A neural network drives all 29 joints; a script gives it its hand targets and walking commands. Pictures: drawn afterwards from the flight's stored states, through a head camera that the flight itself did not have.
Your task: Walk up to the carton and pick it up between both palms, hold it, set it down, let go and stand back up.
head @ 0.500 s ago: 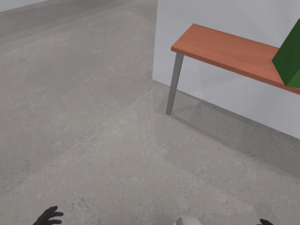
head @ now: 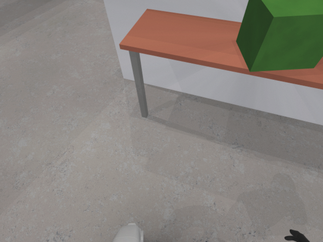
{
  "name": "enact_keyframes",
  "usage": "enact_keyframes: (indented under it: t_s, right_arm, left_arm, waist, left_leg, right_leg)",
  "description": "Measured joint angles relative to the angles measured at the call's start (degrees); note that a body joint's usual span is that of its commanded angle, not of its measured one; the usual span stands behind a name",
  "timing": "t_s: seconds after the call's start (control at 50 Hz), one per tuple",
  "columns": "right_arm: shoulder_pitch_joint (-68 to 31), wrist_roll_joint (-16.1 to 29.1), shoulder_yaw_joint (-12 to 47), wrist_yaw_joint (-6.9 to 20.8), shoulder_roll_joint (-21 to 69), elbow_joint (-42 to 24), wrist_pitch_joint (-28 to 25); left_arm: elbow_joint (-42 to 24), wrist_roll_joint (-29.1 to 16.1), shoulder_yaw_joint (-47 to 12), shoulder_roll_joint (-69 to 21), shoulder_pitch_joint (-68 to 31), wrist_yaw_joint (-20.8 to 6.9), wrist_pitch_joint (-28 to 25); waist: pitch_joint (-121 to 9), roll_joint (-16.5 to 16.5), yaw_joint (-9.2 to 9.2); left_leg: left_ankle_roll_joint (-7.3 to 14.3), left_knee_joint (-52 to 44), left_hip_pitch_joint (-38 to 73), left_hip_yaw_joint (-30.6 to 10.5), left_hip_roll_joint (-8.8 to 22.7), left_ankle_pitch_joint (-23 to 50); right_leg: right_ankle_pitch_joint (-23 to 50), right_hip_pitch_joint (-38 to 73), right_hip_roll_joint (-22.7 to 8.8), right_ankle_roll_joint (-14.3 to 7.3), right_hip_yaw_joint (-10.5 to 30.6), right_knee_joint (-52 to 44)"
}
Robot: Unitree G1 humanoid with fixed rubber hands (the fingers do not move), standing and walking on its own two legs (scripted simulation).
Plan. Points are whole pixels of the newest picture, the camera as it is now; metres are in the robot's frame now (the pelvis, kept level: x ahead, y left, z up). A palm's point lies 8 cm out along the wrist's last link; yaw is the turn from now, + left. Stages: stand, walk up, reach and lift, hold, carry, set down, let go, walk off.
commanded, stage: walk up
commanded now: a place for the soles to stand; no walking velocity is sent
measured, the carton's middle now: (284, 29) +0.87 -0.49 +0.00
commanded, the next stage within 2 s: none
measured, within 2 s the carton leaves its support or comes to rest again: neither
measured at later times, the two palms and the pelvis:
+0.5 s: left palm (110, 235) +0.14 +0.15 -0.09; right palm out of the picture +0.10 -0.52 -0.11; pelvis +0.07 -0.17 -0.01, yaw -13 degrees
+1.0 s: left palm (159, 154) +0.36 +0.03 -0.11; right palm out of the picture +0.17 -0.59 -0.09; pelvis +0.19 -0.24 -0.02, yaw -15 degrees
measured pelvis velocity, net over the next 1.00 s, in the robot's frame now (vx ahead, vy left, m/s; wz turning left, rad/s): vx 0.19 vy -0.24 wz -0.27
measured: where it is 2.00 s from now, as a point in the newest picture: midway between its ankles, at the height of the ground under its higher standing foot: (229, 204)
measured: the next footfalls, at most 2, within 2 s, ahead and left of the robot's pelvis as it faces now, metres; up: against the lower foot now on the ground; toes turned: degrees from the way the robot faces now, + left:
left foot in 0.08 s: +0.10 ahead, +0.14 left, +0.00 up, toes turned -1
right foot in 0.32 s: +0.07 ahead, -0.29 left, +0.00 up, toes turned -9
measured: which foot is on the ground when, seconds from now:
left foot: up 0.00-0.06, down 0.08-0.32, up 0.34-0.68, down 0.70-1.00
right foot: down 0.00-0.06, up 0.08-0.30, down 0.32-0.74, up 0.76-1.00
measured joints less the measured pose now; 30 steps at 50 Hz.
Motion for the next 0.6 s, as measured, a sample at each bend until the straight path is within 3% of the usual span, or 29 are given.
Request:
enact_keyframes:
  t_s: [0.04, 0.08, 0.1, 0.14, 0.2, 0.26, 0.32, 0.36, 0.44, 0.5, 0.6]
  right_arm:
    - [0.21, 0.15, -0.01, -0.8, -0.05, -0.05, -0.51]
    - [0.53, 0.3, -0.08, -2.09, -0.51, -0.11, -1.15]
    - [1.06, 0.3, -0.06, -2.65, -0.47, -0.05, -1.06]
    - [3.01, 0.3, -0.02, -3.12, -0.43, -0.04, -0.56]
    - [4.52, 0.3, -0.02, -3.24, -0.41, 0.17, -0.33]
    - [2.8, 0.3, 0.0, -3.21, -0.4, 0.03, -1.53]
    - [0.11, 0.06, 0.02, -2.25, -0.54, -1.0, -2.43]
    - [-1.83, 0.03, -0.02, -1.65, -1.58, -0.98, -1.99]
    - [-0.77, 0.04, 0.0, -0.78, -1.23, -1.06, -0.87]
    - [-0.53, 0.11, 0.01, -0.14, -1.27, -1.11, -1.21]
    - [-0.51, 0.12, 0.01, 0.38, -1.3, -1.12, -1.86]
  left_arm:
    - [-0.71, 0.0, -0.01, -0.03, -1.96, 0.12, 0.23]
    - [-1.89, 0.01, 0.0, -0.02, -3.69, 0.23, 0.34]
    - [-1.94, 0.01, 0.02, 0.03, -5.12, 0.25, 0.36]
    - [-2.0, 0.0, 0.0, 0.08, -7.14, -0.02, 0.41]
    - [-2.98, -0.01, -0.04, 0.22, -7.65, -1.41, 0.48]
    - [-2.96, 0.0, 0.05, 1.17, -6.53, -2.5, 0.51]
    - [-2.14, -0.01, 0.74, 2.61, -4.44, -2.63, -0.04]
    - [0.8, 0.0, 0.8, 0.94, -3.2, -2.43, -0.55]
    - [3.38, 0.0, 0.85, -0.6, 2.76, -1.65, -0.69]
    - [3.66, 0.0, 0.85, 0.18, 5.57, -0.59, -1.42]
    - [3.43, 0.0, 0.82, 0.51, 6.02, 0.44, -2.59]
  waist:
    - [1.1, -0.42, -0.12]
    - [2.76, -0.97, -0.27]
    - [3.47, -2.2, -0.21]
    - [3.08, -3.91, -0.15]
    - [-0.4, -2.58, -0.03]
    - [-3.46, -1.04, 0.07]
    - [-3.36, -1.35, 0.13]
    - [-1.04, 1.87, 0.07]
    - [-2.03, 2.92, 0.1]
    - [-1.6, 2.58, 0.0]
    - [-0.02, 1.82, -0.05]
  left_leg:
    - [1.25, -11.99, 4.55, -0.14, -0.07, 0.16]
    - [2.9, -22.77, 11.01, -0.15, 0.04, 11.79]
    - [1.59, -22.13, 12.13, 0.67, 0.01, 14.33]
    - [-0.67, -20.57, 15.01, 2.28, 0.11, 11.11]
    - [-1.01, -20.6, 17.55, 2.39, 3.04, 7.27]
    - [-1.61, -20.61, 17.46, 2.57, 6.25, 6.11]
    - [-1.01, -16.47, 15.94, 2.69, 8.16, 2.85]
    - [0.77, -6.96, 13.98, 1.07, 9.94, -2.52]
    - [0.92, 11.95, 5.2, 1.1, 2.87, -6.02]
    - [0.91, 13.32, 0.83, 0.92, 1.0, -4.95]
    - [0.91, 4.21, -0.41, 0.83, 1.03, -5.0]
  right_leg:
    - [1.08, -0.24, 1.85, 3.56, -0.12, 1.36]
    - [-1.3, -4.95, 3.67, 7.24, -0.13, 15.14]
    - [-4.93, -7.52, 2.85, 7.66, 0.1, 24.54]
    - [-9.6, -10.38, -0.29, 7.22, 0.29, 37.79]
    - [-14.39, -11.97, -4.46, 6.24, 2.09, 46.65]
    - [-15.16, -11.03, -11.48, 4.87, 3.18, 39.78]
    - [-11.36, -7.4, -15.75, 4.37, 3.13, 20.22]
    - [-9.76, -6.96, -12.51, 5.4, 2.19, 21.63]
    - [-10.6, -5.08, -10.02, 2.98, 2.13, 17.73]
    - [-8.35, -3.15, -8.46, 0.92, 2.13, 12.54]
    - [-10.03, -1.04, -6.55, 0.28, 2.1, 11.86]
